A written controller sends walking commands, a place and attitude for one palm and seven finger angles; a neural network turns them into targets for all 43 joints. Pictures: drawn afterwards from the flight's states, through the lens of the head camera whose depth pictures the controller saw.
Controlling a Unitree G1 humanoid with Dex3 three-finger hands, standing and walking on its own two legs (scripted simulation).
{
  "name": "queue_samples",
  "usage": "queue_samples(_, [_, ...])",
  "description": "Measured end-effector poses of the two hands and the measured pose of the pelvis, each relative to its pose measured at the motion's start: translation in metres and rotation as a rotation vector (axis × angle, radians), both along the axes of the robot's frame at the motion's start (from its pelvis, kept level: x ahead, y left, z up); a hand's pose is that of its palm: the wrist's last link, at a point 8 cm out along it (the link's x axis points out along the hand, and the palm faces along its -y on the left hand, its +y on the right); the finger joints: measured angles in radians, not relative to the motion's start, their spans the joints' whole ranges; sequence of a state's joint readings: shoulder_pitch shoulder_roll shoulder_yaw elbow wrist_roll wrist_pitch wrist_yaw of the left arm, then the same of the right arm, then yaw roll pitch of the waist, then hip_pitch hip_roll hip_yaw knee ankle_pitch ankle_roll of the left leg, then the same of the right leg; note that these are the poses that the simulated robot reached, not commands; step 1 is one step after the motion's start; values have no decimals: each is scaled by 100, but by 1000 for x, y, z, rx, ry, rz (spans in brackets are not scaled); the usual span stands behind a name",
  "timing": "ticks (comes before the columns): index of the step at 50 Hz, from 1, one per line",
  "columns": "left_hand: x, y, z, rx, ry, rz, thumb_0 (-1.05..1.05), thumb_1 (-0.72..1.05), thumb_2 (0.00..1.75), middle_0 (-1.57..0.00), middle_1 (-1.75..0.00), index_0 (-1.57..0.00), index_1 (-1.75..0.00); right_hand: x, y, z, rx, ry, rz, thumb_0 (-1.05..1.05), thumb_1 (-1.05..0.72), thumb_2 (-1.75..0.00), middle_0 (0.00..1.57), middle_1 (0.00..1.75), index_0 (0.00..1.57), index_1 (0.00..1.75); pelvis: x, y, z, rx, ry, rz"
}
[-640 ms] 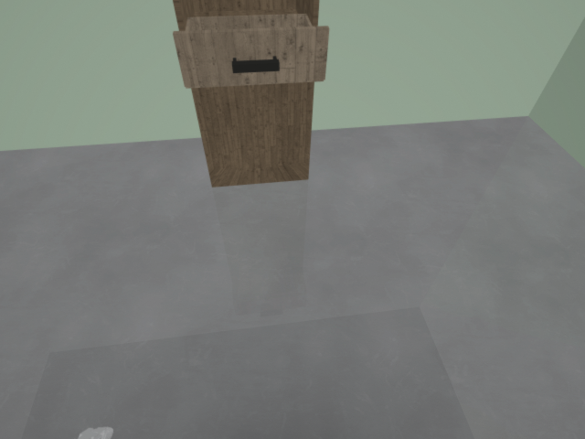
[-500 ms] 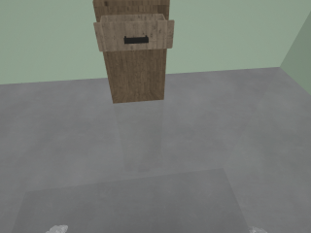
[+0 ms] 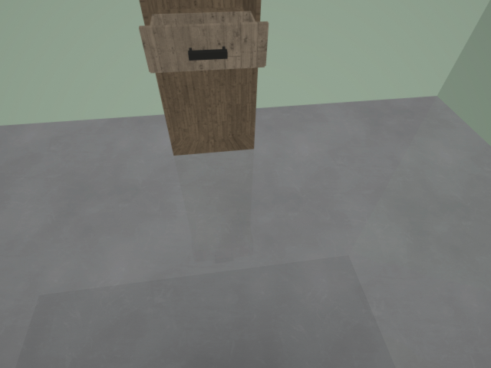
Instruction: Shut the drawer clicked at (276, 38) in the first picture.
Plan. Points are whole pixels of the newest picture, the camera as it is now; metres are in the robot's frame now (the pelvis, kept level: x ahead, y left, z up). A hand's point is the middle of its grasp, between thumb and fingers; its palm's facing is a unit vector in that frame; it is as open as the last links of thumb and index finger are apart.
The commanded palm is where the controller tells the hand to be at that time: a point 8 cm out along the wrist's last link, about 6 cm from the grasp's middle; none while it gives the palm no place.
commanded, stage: stand and wait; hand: left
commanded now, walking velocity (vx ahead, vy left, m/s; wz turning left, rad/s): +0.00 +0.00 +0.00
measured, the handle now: (207, 52) +1.13 +0.20 +0.00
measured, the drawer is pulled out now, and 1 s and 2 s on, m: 0.29 0.29 0.29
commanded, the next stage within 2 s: look at it before walking up in 0.18 s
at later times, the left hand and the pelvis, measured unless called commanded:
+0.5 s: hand out of the picture +0.08 +0.24 -0.15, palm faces -0.03 -0.94 -0.34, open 7.4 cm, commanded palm none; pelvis +0.00 +0.00 +0.00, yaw +0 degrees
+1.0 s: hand out of the picture +0.07 +0.24 -0.16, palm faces -0.03 -0.94 -0.33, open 7.4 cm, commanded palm none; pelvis +0.01 +0.00 +0.00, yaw -1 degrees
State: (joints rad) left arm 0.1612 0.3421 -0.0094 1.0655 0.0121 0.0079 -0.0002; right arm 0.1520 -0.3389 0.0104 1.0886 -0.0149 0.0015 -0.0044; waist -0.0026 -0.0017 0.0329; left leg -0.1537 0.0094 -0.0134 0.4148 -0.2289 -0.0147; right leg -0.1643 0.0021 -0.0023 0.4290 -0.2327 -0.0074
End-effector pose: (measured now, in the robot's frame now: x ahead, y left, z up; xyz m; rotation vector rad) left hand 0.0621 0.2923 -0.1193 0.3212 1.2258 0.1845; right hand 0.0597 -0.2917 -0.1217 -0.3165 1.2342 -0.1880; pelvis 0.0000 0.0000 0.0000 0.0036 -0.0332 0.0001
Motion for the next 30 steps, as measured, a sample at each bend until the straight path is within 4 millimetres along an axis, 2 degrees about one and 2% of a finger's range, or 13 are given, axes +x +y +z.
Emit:
queue_samples(8, [2, -1, 2, 4, -6, -5, 1, 90, 90, -20, -30, -20, -30, -5, 0, -2, 9, 6, -7, 1, -90, -90, 20, 30, 20, 30, -2, -1, 1, 1, -1, -3])
queue_samples(19, [12, -5, 4, -1, -36, -15, 1, 90, 90, -20, -30, -20, -30, 5, 2, 0, 17, -26, 1, 1, -90, -90, 20, 30, 20, 30, -3, -2, 1, 1, 1, -4])
queue_samples(30, [11, -5, 3, -6, -30, -13, 1, 90, 90, -20, -30, -20, -30, 12, 0, 4, 7, -36, 2, 1, -90, -90, 20, 30, 20, 30, 0, -2, 2, 0, 1, -6])
